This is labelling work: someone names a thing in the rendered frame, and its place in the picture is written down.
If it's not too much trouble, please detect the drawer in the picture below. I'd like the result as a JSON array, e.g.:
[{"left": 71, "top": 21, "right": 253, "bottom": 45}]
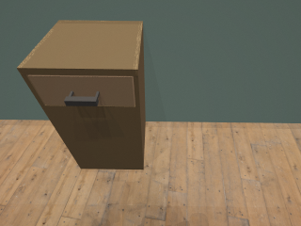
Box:
[{"left": 28, "top": 74, "right": 135, "bottom": 106}]

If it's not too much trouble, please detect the handle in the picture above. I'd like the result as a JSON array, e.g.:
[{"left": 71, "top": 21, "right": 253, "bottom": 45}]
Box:
[{"left": 64, "top": 90, "right": 100, "bottom": 106}]

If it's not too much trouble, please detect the cabinet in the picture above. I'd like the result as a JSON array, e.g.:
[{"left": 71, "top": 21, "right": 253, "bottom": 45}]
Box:
[{"left": 17, "top": 20, "right": 146, "bottom": 170}]

